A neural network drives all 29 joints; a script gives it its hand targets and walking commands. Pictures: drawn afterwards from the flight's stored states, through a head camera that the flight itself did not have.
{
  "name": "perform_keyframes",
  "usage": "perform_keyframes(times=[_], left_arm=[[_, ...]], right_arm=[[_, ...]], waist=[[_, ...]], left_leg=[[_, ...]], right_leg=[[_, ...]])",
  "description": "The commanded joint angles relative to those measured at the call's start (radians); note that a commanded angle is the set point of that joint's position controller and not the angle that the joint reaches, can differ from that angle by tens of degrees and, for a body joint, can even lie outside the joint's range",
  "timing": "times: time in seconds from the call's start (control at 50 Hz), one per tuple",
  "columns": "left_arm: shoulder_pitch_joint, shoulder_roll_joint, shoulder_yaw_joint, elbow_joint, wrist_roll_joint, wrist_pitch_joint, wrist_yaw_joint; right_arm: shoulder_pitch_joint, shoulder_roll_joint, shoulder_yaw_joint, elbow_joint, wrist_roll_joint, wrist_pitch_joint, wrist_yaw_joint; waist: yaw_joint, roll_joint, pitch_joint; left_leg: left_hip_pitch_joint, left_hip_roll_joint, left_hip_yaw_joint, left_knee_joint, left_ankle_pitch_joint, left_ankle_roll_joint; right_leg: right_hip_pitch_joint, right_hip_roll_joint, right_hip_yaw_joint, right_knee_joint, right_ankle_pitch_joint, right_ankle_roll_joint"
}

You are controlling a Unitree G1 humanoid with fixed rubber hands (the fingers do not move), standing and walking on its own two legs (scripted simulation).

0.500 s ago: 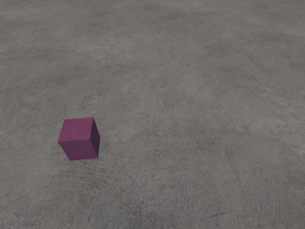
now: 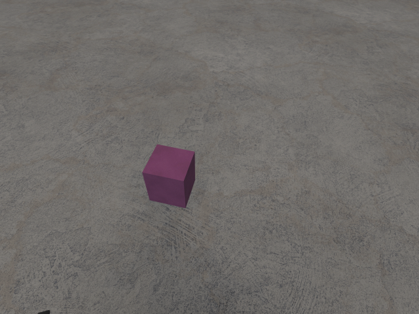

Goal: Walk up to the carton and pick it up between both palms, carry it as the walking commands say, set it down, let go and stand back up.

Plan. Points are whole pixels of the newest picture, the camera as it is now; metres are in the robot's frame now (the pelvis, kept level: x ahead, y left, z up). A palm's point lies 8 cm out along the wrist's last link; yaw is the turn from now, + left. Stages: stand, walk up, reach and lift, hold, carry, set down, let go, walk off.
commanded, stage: walk up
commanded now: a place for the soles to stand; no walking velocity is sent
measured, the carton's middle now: (171, 176) +0.90 +0.18 -0.62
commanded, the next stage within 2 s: none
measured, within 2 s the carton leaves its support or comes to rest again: neither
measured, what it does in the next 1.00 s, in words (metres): walks ahead, turning left: right foot, then left foot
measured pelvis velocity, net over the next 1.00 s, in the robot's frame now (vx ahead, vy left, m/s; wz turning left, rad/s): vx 0.27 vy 0.06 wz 0.34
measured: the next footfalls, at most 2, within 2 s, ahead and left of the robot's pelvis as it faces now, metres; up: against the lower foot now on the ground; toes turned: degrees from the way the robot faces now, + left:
right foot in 0.04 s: +0.09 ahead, -0.12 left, +0.00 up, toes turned -1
left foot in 0.34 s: +0.25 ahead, +0.16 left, +0.00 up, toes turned +13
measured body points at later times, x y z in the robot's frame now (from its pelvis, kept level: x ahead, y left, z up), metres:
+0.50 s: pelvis +0.15 +0.03 +0.00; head +0.18 +0.04 +0.45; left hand +0.06 +0.37 -0.10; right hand +0.40 -0.22 -0.08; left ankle +0.21 +0.15 -0.71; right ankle +0.17 -0.12 -0.66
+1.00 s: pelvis +0.27 +0.06 -0.01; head +0.29 +0.06 +0.44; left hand +0.19 +0.39 -0.11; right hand +0.46 -0.22 -0.11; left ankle +0.28 +0.17 -0.71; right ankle +0.33 -0.08 -0.69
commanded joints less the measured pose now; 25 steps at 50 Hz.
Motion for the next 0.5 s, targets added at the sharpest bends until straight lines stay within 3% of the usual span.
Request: perform_keyframes(times=[0.0, 0.02, 0.04, 0.06, 0.08, 0.1, 0.12, 0.14, 0.16, 0.18, 0.2, 0.22, 0.26, 0.28, 0.3, 0.32, 0.34, 0.36, 0.38, 0.4, 0.42, 0.44, 0.46, 0.48], left_arm=[[0.156, 0.183, 0.069, -0.026, -0.002, -0.022, 0.009], [0.227, 0.187, 0.075, -0.010, 0.001, -0.034, 0.012], [0.297, 0.212, 0.089, 0.000, 0.013, -0.049, 0.021], [0.353, 0.329, 0.115, -0.012, 0.022, -0.062, 0.033], [0.218, 0.335, 0.115, -0.051, 0.014, -0.065, 0.041], [0.139, 0.292, 0.099, -0.082, 0.009, -0.066, 0.037], [0.111, 0.270, 0.095, -0.083, 0.003, -0.067, 0.036], [0.104, 0.241, 0.092, -0.085, 0.001, -0.071, 0.034], [0.124, 0.233, 0.085, -0.087, 0.003, -0.071, 0.031], [0.139, 0.203, 0.084, -0.083, 0.001, -0.070, 0.025], [0.176, 0.193, 0.077, -0.081, 0.000, -0.070, 0.022], [0.182, 0.209, 0.076, -0.087, 0.001, -0.068, 0.024], [0.215, 0.211, 0.068, -0.090, -0.002, -0.056, 0.023], [0.193, 0.234, 0.070, -0.098, -0.010, -0.050, 0.021], [0.194, 0.226, 0.062, -0.110, -0.013, -0.045, 0.022], [0.197, 0.196, 0.050, -0.118, -0.013, -0.042, 0.019], [0.219, 0.162, 0.028, -0.134, -0.020, -0.041, 0.017], [0.213, 0.103, 0.019, -0.177, -0.034, -0.040, 0.013], [0.202, 0.201, 0.037, -0.167, -0.019, -0.030, 0.018], [0.190, 0.233, 0.044, -0.146, -0.019, -0.022, 0.019], [0.216, 0.199, 0.027, -0.127, -0.021, -0.023, 0.018], [0.247, 0.197, 0.024, -0.095, -0.012, -0.025, 0.017], [0.301, 0.189, 0.028, -0.064, -0.009, -0.023, 0.015], [0.324, 0.183, 0.031, -0.050, -0.008, -0.020, 0.010]], right_arm=[[-0.072, -0.294, -0.078, -0.109, 0.006, -0.027, -0.017], [-0.115, -0.280, -0.071, -0.135, 0.009, -0.023, -0.016], [-0.142, -0.220, -0.058, -0.149, 0.009, -0.021, -0.016], [-0.186, -0.163, -0.042, -0.187, 0.017, -0.027, -0.027], [-0.152, -0.211, -0.051, -0.158, 0.013, -0.034, -0.041], [-0.095, -0.262, -0.067, -0.123, 0.008, -0.038, -0.041], [-0.041, -0.250, -0.065, -0.105, 0.014, -0.047, -0.034], [-0.046, -0.243, -0.063, -0.107, 0.010, -0.053, -0.027], [-0.040, -0.225, -0.060, -0.087, 0.015, -0.051, -0.017], [-0.071, -0.198, -0.055, -0.104, 0.018, -0.052, -0.007], [-0.130, -0.179, -0.045, -0.118, 0.016, -0.049, 0.004], [-0.152, -0.166, -0.044, -0.146, 0.020, -0.048, 0.013], [-0.221, -0.160, -0.045, -0.160, 0.016, -0.044, 0.022], [-0.196, -0.165, -0.052, -0.144, 0.024, -0.040, 0.020], [-0.136, -0.167, -0.051, -0.135, 0.025, -0.044, 0.017], [-0.049, -0.182, -0.068, -0.103, 0.025, -0.045, 0.012], [0.086, -0.242, -0.091, -0.073, 0.014, -0.046, -0.001], [0.145, -0.345, -0.117, -0.090, 0.003, -0.050, -0.023], [0.112, -0.366, -0.121, -0.112, 0.030, -0.051, -0.035], [0.067, -0.340, -0.111, -0.115, 0.053, -0.047, -0.038], [0.027, -0.312, -0.097, -0.117, 0.048, -0.052, -0.043], [-0.015, -0.296, -0.091, -0.125, 0.046, -0.051, -0.043], [-0.045, -0.274, -0.082, -0.134, 0.047, -0.054, -0.045], [-0.081, -0.287, -0.076, -0.145, 0.032, -0.053, -0.041]], waist=[[0.076, 0.214, -0.061], [0.120, 0.201, -0.083], [0.173, 0.060, -0.054], [0.222, -0.226, 0.029], [0.149, -0.075, 0.104], [0.085, 0.068, 0.105], [0.057, 0.012, 0.102], [0.059, -0.014, 0.116], [0.062, -0.033, 0.044], [0.072, -0.114, 0.020], [0.106, -0.114, 0.013], [0.109, -0.138, -0.005], [0.120, -0.125, 0.024], [0.090, -0.158, -0.019], [0.059, -0.113, -0.042], [0.017, -0.051, -0.122], [-0.046, 0.060, -0.248], [-0.085, 0.271, -0.320], [-0.070, 0.107, -0.274], [-0.037, 0.007, -0.166], [-0.001, 0.049, -0.085], [0.015, 0.069, -0.073], [0.035, 0.128, -0.045], [0.045, 0.196, -0.055]], left_leg=[[-0.085, 0.218, -0.387, -0.369, -0.348, 0.230], [-0.199, 0.177, -0.334, -0.295, -0.388, 0.194], [-0.377, 0.066, -0.230, -0.075, -0.419, 0.132], [-0.558, -0.119, -0.108, 0.300, -0.276, 0.055], [-0.557, -0.022, -0.195, 0.410, -0.197, 0.042], [-0.507, 0.019, -0.188, 0.405, -0.098, 0.025], [-0.439, 0.038, -0.154, 0.359, -0.064, 0.007], [-0.417, 0.070, -0.123, 0.317, -0.054, -0.013], [-0.337, 0.068, -0.077, 0.276, -0.050, -0.013], [-0.324, 0.075, -0.015, 0.215, -0.064, -0.005], [-0.262, 0.072, 0.016, 0.149, -0.045, 0.005], [-0.209, 0.067, 0.038, 0.092, -0.035, 0.018], [-0.128, 0.030, 0.106, -0.029, -0.008, 0.033], [-0.046, 0.022, 0.105, -0.102, 0.028, 0.044], [0.083, -0.006, 0.149, -0.172, 0.079, 0.067], [0.287, -0.028, 0.140, -0.198, 0.106, 0.080], [0.507, -0.002, 0.063, -0.204, 0.056, 0.128], [0.689, 0.278, -0.443, -0.286, -0.205, 0.258], [0.557, 0.390, -0.652, -0.397, -0.213, 0.307], [0.418, 0.396, -0.585, -0.407, -0.275, 0.310], [0.315, 0.336, -0.466, -0.394, -0.150, 0.278], [0.249, 0.299, -0.372, -0.380, -0.147, 0.245], [0.113, 0.259, -0.287, -0.388, -0.106, 0.232], [0.050, 0.227, -0.247, -0.381, -0.135, 0.238]], right_leg=[[0.096, 0.020, -0.020, -0.133, 0.101, -0.004], [0.254, 0.024, -0.008, -0.209, 0.177, -0.014], [0.385, -0.017, 0.123, -0.371, 0.049, -0.029], [0.357, -0.308, 0.654, -0.715, -0.350, -0.108], [0.270, -0.425, 0.768, -0.758, -0.337, -0.149], [0.260, -0.408, 0.648, -0.708, -0.242, -0.183], [0.271, -0.344, 0.506, -0.673, -0.040, -0.151], [0.260, -0.329, 0.392, -0.647, 0.153, -0.169], [0.283, -0.298, 0.273, -0.595, 0.370, -0.188], [0.326, -0.265, 0.162, -0.558, 0.573, -0.188], [0.302, -0.239, 0.095, -0.542, 0.699, -0.180], [0.304, -0.235, 0.036, -0.513, 0.746, -0.165], [0.277, -0.224, 0.010, -0.495, 0.783, -0.145], [0.276, -0.226, -0.012, -0.459, 0.754, -0.135], [0.224, -0.215, -0.058, -0.391, 0.783, -0.119], [0.143, -0.205, -0.082, -0.268, 0.762, -0.111], [0.049, -0.147, -0.143, -0.015, 0.698, -0.073], [-0.249, -0.049, -0.127, 0.296, 0.324, -0.004], [-0.331, -0.013, 0.013, 0.382, 0.041, 0.011], [-0.320, -0.063, 0.063, 0.389, 0.048, 0.005], [-0.308, -0.086, 0.060, 0.294, 0.084, 0.000], [-0.254, -0.100, 0.060, 0.216, 0.091, -0.009], [-0.171, -0.090, 0.044, 0.151, 0.124, 0.005], [-0.115, -0.074, 0.013, 0.103, 0.109, 0.010]])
